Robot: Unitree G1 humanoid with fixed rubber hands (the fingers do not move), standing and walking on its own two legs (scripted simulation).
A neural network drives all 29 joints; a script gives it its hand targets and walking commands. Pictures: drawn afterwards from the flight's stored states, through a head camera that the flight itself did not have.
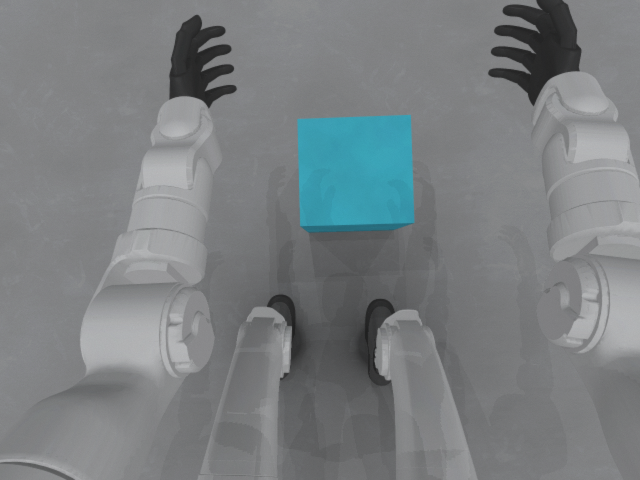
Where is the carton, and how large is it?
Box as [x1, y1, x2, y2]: [297, 115, 413, 232]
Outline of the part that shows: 410,115 297,119 300,226 308,232 394,229 413,222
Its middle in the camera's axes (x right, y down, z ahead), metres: +0.06 -0.13 +0.84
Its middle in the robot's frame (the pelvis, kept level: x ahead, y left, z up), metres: +0.50 -0.03 -0.51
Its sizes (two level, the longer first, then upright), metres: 0.210 0.200 0.250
